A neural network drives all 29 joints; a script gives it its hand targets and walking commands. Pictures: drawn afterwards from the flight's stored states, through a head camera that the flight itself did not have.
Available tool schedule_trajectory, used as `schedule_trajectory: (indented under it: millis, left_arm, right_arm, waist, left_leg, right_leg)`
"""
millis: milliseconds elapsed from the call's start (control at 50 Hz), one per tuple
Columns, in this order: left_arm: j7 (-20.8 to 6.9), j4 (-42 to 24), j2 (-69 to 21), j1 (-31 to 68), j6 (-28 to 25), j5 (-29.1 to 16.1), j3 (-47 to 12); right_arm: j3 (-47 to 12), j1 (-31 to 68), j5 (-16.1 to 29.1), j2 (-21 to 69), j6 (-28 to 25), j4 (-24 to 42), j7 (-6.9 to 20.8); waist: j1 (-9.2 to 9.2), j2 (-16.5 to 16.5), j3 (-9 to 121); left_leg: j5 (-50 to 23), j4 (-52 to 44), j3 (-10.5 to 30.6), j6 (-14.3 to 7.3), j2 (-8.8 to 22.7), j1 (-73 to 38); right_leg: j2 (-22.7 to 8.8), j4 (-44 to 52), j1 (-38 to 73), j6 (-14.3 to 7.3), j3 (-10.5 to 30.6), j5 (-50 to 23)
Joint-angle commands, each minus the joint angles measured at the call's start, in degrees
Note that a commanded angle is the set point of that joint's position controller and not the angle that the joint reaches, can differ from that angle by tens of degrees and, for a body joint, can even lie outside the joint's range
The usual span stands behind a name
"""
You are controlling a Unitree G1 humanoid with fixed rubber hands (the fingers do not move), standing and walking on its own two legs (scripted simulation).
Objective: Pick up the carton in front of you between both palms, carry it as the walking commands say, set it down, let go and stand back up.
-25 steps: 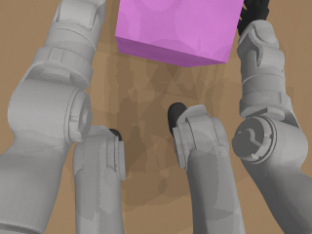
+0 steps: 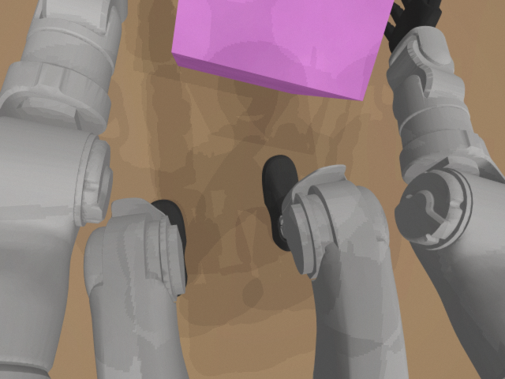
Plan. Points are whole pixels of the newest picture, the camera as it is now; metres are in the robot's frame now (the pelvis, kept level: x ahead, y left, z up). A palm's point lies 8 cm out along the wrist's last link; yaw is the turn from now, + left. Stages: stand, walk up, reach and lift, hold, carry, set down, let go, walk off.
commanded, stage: set down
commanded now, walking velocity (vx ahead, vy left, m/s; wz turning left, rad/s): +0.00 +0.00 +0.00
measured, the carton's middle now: (267, 1) +0.52 -0.10 -0.26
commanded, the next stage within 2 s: let go in 1.20 s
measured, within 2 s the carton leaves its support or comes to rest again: neither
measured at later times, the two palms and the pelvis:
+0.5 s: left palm out of the picture +0.61 +0.07 -0.07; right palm out of the picture +0.48 -0.28 -0.08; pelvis -0.01 -0.01 +0.05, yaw -1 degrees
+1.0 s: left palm out of the picture +0.61 +0.08 +0.07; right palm out of the picture +0.48 -0.29 +0.08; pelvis +0.02 -0.01 +0.17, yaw +0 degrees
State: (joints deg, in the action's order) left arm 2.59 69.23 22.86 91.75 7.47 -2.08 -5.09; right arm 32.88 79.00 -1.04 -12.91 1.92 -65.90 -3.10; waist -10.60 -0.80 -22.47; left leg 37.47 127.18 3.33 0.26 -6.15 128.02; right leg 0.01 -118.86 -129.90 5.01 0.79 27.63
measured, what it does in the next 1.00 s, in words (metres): rises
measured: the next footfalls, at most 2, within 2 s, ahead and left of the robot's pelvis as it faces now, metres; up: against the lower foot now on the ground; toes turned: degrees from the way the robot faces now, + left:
none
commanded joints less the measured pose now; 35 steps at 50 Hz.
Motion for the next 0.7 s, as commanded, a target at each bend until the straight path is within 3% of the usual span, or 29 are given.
schedule_trajectory:
  millis: [0,100,220,280,320,420,500,580,680]
  left_arm:
    - [0.06,-8.15,2.44,20.22,-1.94,-4.96,-4.7]
    - [-0.42,-10.28,4.39,20.32,-2.05,-7.83,-6.24]
    - [0.93,-15.03,8.97,20.96,-0.26,-5.74,-3.04]
    - [1.25,-16.87,9.63,20.01,1.95,-4.98,-0.94]
    - [0.93,-14.96,9.41,18.36,3.32,-4.87,0.29]
    - [-0.91,-8.13,9.2,14.32,3.85,-3.27,3.93]
    - [-1.82,-6.12,9.68,12.87,3.24,-1.25,6.26]
    - [-2.34,-7.92,9.42,12.36,3.31,0.25,7.18]
    - [-2.52,-13.99,7.88,12.08,4.89,0.5,6.42]
  right_arm:
    - [-3.85,8.31,5.13,-8.35,-2.86,4.5,-0.83]
    - [-9.03,8.73,10.87,-8.19,-2.86,7.52,-1.07]
    - [-12.39,7.11,14.99,-8.94,-0.65,16.15,-4.24]
    - [-12.32,5.66,13.95,-10.18,1.89,21.69,-6.29]
    - [-11.95,5.04,12.31,-9.4,3.55,23.19,-7.21]
    - [-12.35,4.68,9.52,-4.48,5.38,24.0,-7.24]
    - [-12.51,3.42,8.74,-2.15,6.08,24.8,-6.57]
    - [-11.35,1.04,7.91,-1.72,6.79,26.32,-6.12]
    - [-9.45,-2.25,7.25,-3.26,7.92,30.26,-5.64]
  waist:
    - [-7.03,14.46,59.01]
    - [-7.25,15.18,66.42]
    - [-6.22,15.72,81.88]
    - [-7.08,14.33,86.84]
    - [-7.36,12.49,83.59]
    - [-5.2,7.78,74.23]
    - [-3.86,6.3,73.7]
    - [-4.31,7.92,77.35]
    - [-6.21,12.7,85.28]
  left_leg:
    - [-22.35,-12.74,2.55,1.72,4.39,-26.16]
    - [-22.04,-11.31,1.08,1.17,4.66,-28.64]
    - [-18.01,-12.03,-3.17,0.95,3.36,-34.18]
    - [-12.96,-14.64,-4.89,0.61,2.26,-34.71]
    - [-9.01,-16.9,-5.11,0.0,1.96,-32.32]
    - [-6.2,-21.51,-4.92,-1.16,1.71,-25.22]
    - [-6.83,-25.26,-5.11,-1.58,1.35,-23.89]
    - [-8.48,-28.94,-5.31,-1.22,0.89,-27.92]
    - [-13.45,-32.99,-5.38,-0.01,0.27,-38.77]
  right_leg:
    - [-0.53,3.04,26.43,-1.46,-5.6,-23.54]
    - [-0.85,4.09,32.22,-2.11,-4.75,-27.29]
    - [0.86,7.14,45.91,-2.6,-4.96,-28.63]
    - [1.98,10.25,51.92,-2.71,-5.84,-25.89]
    - [2.11,12.64,51.12,-2.56,-6.1,-22.12]
    - [2.26,16.69,47.79,-1.5,-5.82,-18.19]
    - [2.64,19.46,48.94,-0.77,-5.65,-18.9]
    - [2.97,22.62,49.78,-0.63,-6.18,-20.54]
    - [3.42,26.74,50.21,-1.25,-7.76,-24.16]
